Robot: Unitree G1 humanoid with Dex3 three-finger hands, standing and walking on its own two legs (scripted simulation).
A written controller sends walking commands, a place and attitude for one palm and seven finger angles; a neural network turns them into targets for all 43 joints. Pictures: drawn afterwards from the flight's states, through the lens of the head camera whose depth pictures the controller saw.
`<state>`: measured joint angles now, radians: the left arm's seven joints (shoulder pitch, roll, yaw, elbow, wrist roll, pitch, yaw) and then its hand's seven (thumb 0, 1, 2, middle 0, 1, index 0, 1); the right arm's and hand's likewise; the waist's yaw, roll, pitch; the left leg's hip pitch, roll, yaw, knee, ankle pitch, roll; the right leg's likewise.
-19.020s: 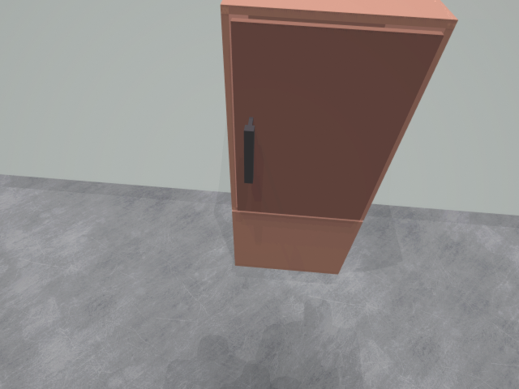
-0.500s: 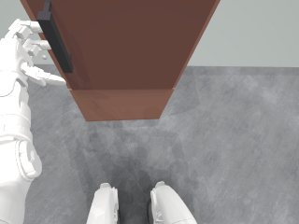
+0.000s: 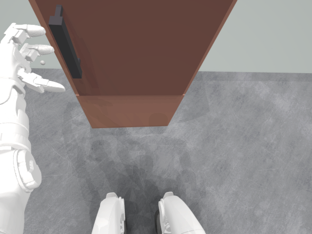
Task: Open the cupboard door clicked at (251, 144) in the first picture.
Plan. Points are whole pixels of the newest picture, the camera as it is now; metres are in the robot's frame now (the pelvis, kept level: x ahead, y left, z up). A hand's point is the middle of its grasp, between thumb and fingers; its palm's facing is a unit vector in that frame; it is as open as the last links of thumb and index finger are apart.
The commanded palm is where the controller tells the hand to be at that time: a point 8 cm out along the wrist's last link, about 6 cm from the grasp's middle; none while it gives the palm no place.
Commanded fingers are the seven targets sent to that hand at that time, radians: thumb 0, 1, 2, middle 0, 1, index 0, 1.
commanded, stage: move the hooked fingers beside the handle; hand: left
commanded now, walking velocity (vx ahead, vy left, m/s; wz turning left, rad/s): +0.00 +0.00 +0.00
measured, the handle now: (69, 46) +0.56 +0.18 +0.05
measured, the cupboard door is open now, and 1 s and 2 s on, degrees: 0 0 0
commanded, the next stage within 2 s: slide the fingers in behind the handle in 1.12 s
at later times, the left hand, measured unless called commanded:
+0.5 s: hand (32, 65) +0.50 +0.25 +0.06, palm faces +0.02 -1.00 -0.02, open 14.0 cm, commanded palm +0.49 +0.28 +0.06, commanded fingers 0.00 -0.50 0.30 -0.30 -1.20 -0.30 -1.20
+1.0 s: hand (32, 64) +0.51 +0.25 +0.05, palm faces +0.00 -1.00 -0.01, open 14.0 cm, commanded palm +0.50 +0.28 +0.05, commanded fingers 0.00 -0.50 0.30 -0.30 -1.20 -0.30 -1.20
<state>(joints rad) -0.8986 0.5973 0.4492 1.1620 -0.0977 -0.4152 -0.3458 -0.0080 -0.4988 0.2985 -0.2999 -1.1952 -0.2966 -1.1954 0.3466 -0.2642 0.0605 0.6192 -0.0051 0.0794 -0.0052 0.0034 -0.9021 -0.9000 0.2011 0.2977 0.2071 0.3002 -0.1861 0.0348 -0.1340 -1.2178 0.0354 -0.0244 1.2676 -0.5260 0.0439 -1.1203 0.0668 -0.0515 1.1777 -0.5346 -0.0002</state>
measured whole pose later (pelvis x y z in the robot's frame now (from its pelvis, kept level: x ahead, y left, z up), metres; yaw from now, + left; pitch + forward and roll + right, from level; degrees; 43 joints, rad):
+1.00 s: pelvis +0.00 +0.00 +0.00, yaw +0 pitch +28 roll -6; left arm -0.92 0.68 0.47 1.17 -0.11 -0.36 -0.43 -0.01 -0.50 0.30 -0.30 -1.20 -0.30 -1.20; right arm 0.36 -0.27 0.07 0.63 0.00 0.08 -0.02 0.00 -0.90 -0.90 0.20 0.30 0.21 0.30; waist -0.18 0.04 -0.13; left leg -1.25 0.04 -0.04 1.29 -0.53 0.04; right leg -1.15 0.07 -0.06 1.19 -0.53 0.00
